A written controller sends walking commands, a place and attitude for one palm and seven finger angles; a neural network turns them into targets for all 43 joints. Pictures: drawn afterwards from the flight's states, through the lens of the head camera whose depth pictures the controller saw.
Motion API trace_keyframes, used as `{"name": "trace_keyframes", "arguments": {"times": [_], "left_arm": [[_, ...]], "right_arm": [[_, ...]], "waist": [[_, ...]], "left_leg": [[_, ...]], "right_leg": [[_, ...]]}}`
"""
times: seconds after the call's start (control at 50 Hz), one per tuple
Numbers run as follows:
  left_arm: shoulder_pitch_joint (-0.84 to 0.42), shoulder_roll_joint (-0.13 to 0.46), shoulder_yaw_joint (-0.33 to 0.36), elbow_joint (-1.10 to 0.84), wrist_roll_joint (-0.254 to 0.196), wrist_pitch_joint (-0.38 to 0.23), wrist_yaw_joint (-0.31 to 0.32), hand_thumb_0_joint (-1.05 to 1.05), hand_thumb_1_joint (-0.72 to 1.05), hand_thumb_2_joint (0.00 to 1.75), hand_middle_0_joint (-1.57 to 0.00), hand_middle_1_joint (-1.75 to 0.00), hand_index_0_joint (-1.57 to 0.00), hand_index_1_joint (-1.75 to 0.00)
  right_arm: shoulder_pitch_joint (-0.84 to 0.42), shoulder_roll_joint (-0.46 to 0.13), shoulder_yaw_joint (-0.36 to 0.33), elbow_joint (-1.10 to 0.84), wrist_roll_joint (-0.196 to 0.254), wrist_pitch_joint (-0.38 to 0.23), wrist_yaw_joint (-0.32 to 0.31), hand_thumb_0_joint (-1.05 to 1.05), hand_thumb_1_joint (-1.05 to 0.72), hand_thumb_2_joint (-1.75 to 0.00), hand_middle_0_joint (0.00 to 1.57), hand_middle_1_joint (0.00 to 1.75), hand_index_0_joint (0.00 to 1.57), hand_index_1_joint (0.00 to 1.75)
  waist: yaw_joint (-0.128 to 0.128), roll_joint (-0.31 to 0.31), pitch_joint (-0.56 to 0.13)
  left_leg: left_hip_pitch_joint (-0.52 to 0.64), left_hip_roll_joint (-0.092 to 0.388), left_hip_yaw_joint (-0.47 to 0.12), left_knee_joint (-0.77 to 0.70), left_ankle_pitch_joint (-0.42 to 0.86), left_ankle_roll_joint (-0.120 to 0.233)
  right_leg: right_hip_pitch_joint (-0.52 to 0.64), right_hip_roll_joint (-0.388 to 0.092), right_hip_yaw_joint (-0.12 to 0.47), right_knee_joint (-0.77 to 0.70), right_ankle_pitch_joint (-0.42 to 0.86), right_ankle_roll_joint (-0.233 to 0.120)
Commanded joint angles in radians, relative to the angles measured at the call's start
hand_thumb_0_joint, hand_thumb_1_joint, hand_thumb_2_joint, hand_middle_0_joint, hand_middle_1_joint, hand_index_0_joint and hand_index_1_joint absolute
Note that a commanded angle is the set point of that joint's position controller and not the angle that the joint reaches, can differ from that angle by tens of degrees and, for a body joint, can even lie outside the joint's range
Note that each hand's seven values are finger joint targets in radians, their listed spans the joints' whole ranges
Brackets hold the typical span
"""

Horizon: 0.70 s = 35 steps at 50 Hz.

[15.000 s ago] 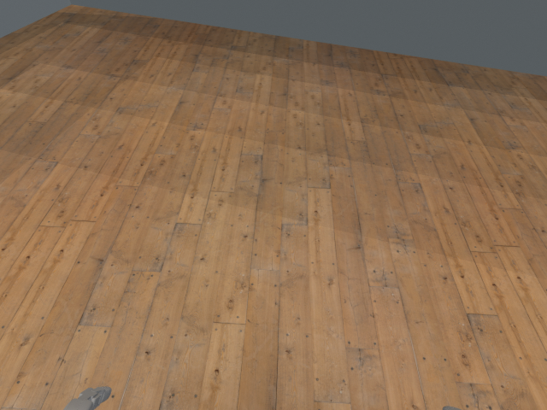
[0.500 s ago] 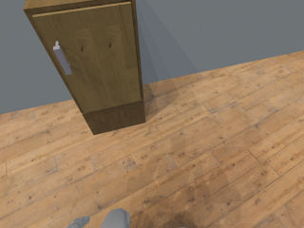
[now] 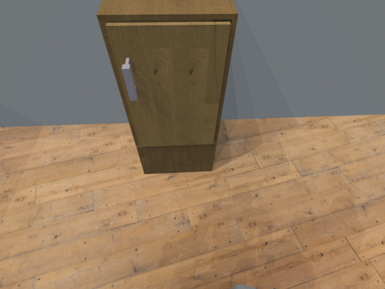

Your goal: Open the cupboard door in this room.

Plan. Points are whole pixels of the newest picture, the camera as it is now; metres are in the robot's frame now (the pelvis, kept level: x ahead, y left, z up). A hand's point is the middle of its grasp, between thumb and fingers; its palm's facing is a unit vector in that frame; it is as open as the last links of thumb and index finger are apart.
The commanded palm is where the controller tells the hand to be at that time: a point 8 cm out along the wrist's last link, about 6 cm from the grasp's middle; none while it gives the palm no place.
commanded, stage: take the last steps up to it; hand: left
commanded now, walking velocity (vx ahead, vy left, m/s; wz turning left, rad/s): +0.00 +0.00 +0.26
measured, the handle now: (130, 79) +0.73 +0.26 -0.04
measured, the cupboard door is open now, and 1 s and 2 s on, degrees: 0 0 0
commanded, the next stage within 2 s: come to a stop and stand still in 0.90 s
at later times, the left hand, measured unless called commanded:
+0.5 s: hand out of the picture -0.03 +0.10 -0.16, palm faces +0.22 -0.96 -0.18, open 7.3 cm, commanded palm none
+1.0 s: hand (125, 250) +0.22 +0.19 -0.17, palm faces +0.11 -0.97 -0.23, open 7.3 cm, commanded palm none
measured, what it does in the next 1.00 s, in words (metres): walks ahead: right foot, then left foot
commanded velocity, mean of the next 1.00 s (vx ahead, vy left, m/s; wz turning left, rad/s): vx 0.21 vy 0.03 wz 0.04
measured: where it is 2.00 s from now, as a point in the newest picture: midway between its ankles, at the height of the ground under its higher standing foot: outside the picture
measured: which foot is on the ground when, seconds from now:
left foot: down 0.00-0.14, up 0.16-0.62, down 0.64-1.00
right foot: up 0.00-0.12, down 0.14-0.64, up 0.66-1.00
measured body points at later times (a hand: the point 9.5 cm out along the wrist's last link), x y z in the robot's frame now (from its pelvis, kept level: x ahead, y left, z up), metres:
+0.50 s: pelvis +0.03 -0.05 +0.01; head +0.04 -0.07 +0.46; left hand -0.04 +0.15 -0.14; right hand +0.10 -0.29 -0.15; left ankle +0.03 +0.11 -0.69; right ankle +0.02 -0.15 -0.74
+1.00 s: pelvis +0.16 -0.01 -0.01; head +0.18 -0.03 +0.44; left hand +0.21 +0.24 -0.15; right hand +0.13 -0.23 -0.18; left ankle +0.06 +0.11 -0.74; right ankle +0.24 -0.10 -0.73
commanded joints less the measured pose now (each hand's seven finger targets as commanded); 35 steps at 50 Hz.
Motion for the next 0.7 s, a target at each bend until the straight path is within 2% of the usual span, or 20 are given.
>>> {"name": "trace_keyframes", "arguments": {"times": [0.0,0.04,0.08,0.1,0.12,0.14,0.16,0.18,0.22,0.24,0.28,0.44,0.52,0.56,0.58,0.6,0.62,0.64,0.66,0.68], "left_arm": [[0.004,0.038,0.006,-0.065,0.0,-0.013,0.004,0.0,0.9,0.9,-0.2,-0.3,-0.2,-0.3],[0.052,0.045,0.005,-0.05,0.0,-0.016,0.004,0.0,0.9,0.9,-0.2,-0.3,-0.2,-0.3],[0.143,0.06,0.007,-0.013,0.004,-0.032,0.002,0.0,0.9,0.9,-0.2,-0.3,-0.2,-0.3],[0.179,0.117,0.015,-0.005,0.016,-0.043,0.005,0.0,0.9,0.9,-0.2,-0.3,-0.2,-0.3],[0.177,0.209,0.029,-0.015,0.026,-0.047,0.005,0.0,0.9,0.9,-0.2,-0.3,-0.2,-0.3],[0.17,0.227,0.028,-0.035,0.017,-0.04,0.005,0.0,0.9,0.9,-0.2,-0.3,-0.2,-0.3],[0.119,0.213,0.031,-0.05,0.019,-0.042,0.008,0.0,0.9,0.9,-0.2,-0.3,-0.2,-0.3],[0.096,0.19,0.035,-0.054,0.019,-0.044,0.011,0.0,0.9,0.9,-0.2,-0.3,-0.2,-0.3],[0.066,0.126,0.017,-0.053,0.017,-0.064,0.006,0.0,0.9,0.9,-0.2,-0.3,-0.2,-0.3],[0.082,0.113,0.014,-0.051,0.017,-0.073,0.002,0.0,0.9,0.9,-0.2,-0.3,-0.2,-0.3],[0.137,0.101,0.012,-0.032,0.015,-0.085,-0.001,0.0,0.9,0.9,-0.2,-0.3,-0.2,-0.3],[0.28,0.086,0.011,0.041,0.024,-0.099,-0.002,0.0,0.9,0.9,-0.2,-0.3,-0.2,-0.3],[0.27,0.096,0.018,0.062,0.026,-0.092,-0.002,0.0,0.9,0.9,-0.2,-0.3,-0.2,-0.3],[0.238,0.087,0.016,0.068,0.018,-0.084,-0.002,0.0,0.9,0.9,-0.2,-0.3,-0.2,-0.3],[0.225,0.067,0.012,0.067,0.014,-0.079,-0.003,0.0,0.9,0.9,-0.2,-0.3,-0.2,-0.3],[0.22,0.033,0.003,0.059,0.012,-0.076,-0.007,0.0,0.9,0.9,-0.2,-0.3,-0.2,-0.3],[0.213,-0.018,-0.009,0.036,0.009,-0.075,-0.014,0.0,0.9,0.9,-0.2,-0.3,-0.2,-0.3],[0.155,-0.017,-0.013,0.006,0.018,-0.075,-0.011,0.0,0.9,0.9,-0.2,-0.3,-0.2,-0.3],[0.129,-0.016,-0.009,-0.002,0.024,-0.072,-0.011,0.0,0.9,0.9,-0.2,-0.3,-0.2,-0.3],[0.115,-0.011,-0.007,0.01,0.022,-0.066,-0.014,0.0,0.9,0.9,-0.2,-0.3,-0.2,-0.3]], "right_arm": [[0.05,-0.189,-0.049,-0.045,-0.007,-0.003,-0.008,0.0,-0.9,-0.9,0.2,0.3,0.2,0.3],[0.016,-0.189,-0.051,-0.048,-0.006,0.003,-0.005,0.0,-0.9,-0.9,0.2,0.3,0.2,0.3],[-0.001,-0.166,-0.049,-0.05,0.001,0.006,0.0,0.0,-0.9,-0.9,0.2,0.3,0.2,0.3],[0.008,-0.107,-0.04,-0.056,0.009,0.007,0.003,0.0,-0.9,-0.9,0.2,0.3,0.2,0.3],[0.003,-0.049,-0.027,-0.085,0.007,0.012,0.008,0.0,-0.9,-0.9,0.2,0.3,0.2,0.3],[-0.045,-0.106,-0.038,-0.103,-0.001,0.021,0.012,0.0,-0.9,-0.9,0.2,0.3,0.2,0.3],[-0.032,-0.112,-0.048,-0.096,-0.005,0.026,0.02,0.0,-0.9,-0.9,0.2,0.3,0.2,0.3],[-0.018,-0.106,-0.049,-0.083,-0.008,0.033,0.023,0.0,-0.9,-0.9,0.2,0.3,0.2,0.3],[0.049,-0.1,-0.049,-0.042,-0.015,0.022,0.034,0.0,-0.9,-0.9,0.2,0.3,0.2,0.3],[0.073,-0.085,-0.045,-0.034,-0.015,0.018,0.038,0.0,-0.9,-0.9,0.2,0.3,0.2,0.3],[0.08,-0.07,-0.042,-0.025,-0.011,0.011,0.042,0.0,-0.9,-0.9,0.2,0.3,0.2,0.3],[-0.034,-0.059,-0.028,-0.064,-0.007,-0.01,0.042,0.0,-0.9,-0.9,0.2,0.3,0.2,0.3],[-0.019,-0.039,-0.02,-0.062,-0.002,-0.024,0.04,0.0,-0.9,-0.9,0.2,0.3,0.2,0.3],[0.061,-0.034,-0.016,-0.028,0.0,-0.035,0.033,0.0,-0.9,-0.9,0.2,0.3,0.2,0.3],[0.121,-0.056,-0.019,-0.005,0.001,-0.043,0.027,0.0,-0.9,-0.9,0.2,0.3,0.2,0.3],[0.216,-0.104,-0.029,0.023,0.0,-0.053,0.016,0.0,-0.9,-0.9,0.2,0.3,0.2,0.3],[0.295,-0.187,-0.05,0.043,-0.008,-0.055,0.007,0.0,-0.9,-0.9,0.2,0.3,0.2,0.3],[0.35,-0.213,-0.054,0.055,-0.006,-0.043,0.0,0.0,-0.9,-0.9,0.2,0.3,0.2,0.3],[0.313,-0.19,-0.046,0.053,-0.007,-0.04,-0.001,0.0,-0.9,-0.9,0.2,0.3,0.2,0.3],[0.262,-0.149,-0.036,0.046,-0.003,-0.044,-0.005,0.0,-0.9,-0.9,0.2,0.3,0.2,0.3]], "waist": [[-0.026,0.171,-0.153],[-0.002,0.179,-0.141],[0.041,0.116,-0.169],[0.054,-0.038,-0.163],[0.06,-0.314,-0.101],[0.085,-0.258,-0.044],[0.052,-0.231,0.006],[0.035,-0.256,0.048],[-0.009,-0.151,0.05],[-0.012,-0.126,0.02],[0.003,-0.128,-0.016],[0.061,-0.151,-0.015],[0.047,-0.155,-0.025],[0.003,-0.124,-0.055],[-0.023,-0.058,-0.07],[-0.064,0.087,-0.113],[-0.089,0.286,-0.136],[-0.111,0.258,-0.09],[-0.096,0.205,-0.055],[-0.076,0.208,-0.015]], "left_leg": [[0.11,0.222,-0.194,-0.105,0.54,0.144],[0.053,0.204,-0.187,-0.091,0.439,0.122],[-0.045,0.134,-0.15,-0.024,0.143,0.057],[-0.175,0.053,-0.087,0.102,-0.099,0.005],[-0.32,-0.038,-0.003,0.279,-0.332,-0.046],[-0.312,0.0,-0.066,0.42,-0.356,-0.035],[-0.315,0.015,-0.086,0.513,-0.299,-0.03],[-0.334,0.029,-0.08,0.586,-0.259,-0.023],[-0.299,0.052,-0.065,0.609,-0.128,-0.026],[-0.283,0.045,-0.045,0.593,-0.09,-0.031],[-0.292,0.039,-0.023,0.555,-0.044,-0.039],[-0.317,0.062,0.009,0.295,-0.088,-0.04],[-0.183,0.048,0.043,0.146,-0.11,-0.024],[0.013,0.012,0.095,0.003,-0.013,-0.023],[0.152,0.013,0.092,-0.054,0.005,-0.024],[0.302,0.1,-0.016,-0.103,-0.028,0.005],[0.392,0.306,-0.287,-0.188,-0.086,0.087],[0.356,0.381,-0.356,-0.258,-0.095,0.156],[0.292,0.372,-0.313,-0.263,-0.118,0.168],[0.213,0.345,-0.288,-0.281,-0.117,0.162]], "right_leg": [[0.015,0.011,-0.028,-0.099,0.026,0.005],[0.097,0.022,-0.047,-0.218,0.106,0.004],[0.273,0.016,-0.055,-0.433,0.27,0.007],[0.362,-0.097,0.071,-0.553,0.187,-0.016],[0.336,-0.315,0.358,-0.697,0.008,-0.103],[0.19,-0.384,0.441,-0.771,-0.162,-0.177],[0.084,-0.364,0.431,-0.812,-0.289,-0.182],[0.056,-0.347,0.43,-0.83,-0.323,-0.169],[0.058,-0.271,0.263,-0.772,-0.129,-0.143],[0.094,-0.236,0.193,-0.747,-0.036,-0.134],[0.179,-0.207,0.119,-0.734,0.067,-0.129],[0.317,-0.259,0.133,-0.741,0.154,-0.197],[0.268,-0.265,0.099,-0.689,0.211,-0.201],[0.18,-0.206,0.028,-0.614,0.216,-0.163],[0.091,-0.164,-0.007,-0.543,0.195,-0.137],[-0.015,-0.1,-0.064,-0.382,0.168,-0.1],[-0.185,-0.004,-0.152,-0.158,0.004,-0.059],[-0.264,0.018,-0.11,0.016,-0.113,-0.064],[-0.272,-0.015,-0.066,0.098,-0.098,-0.078],[-0.274,-0.042,-0.042,0.155,-0.038,-0.077]]}}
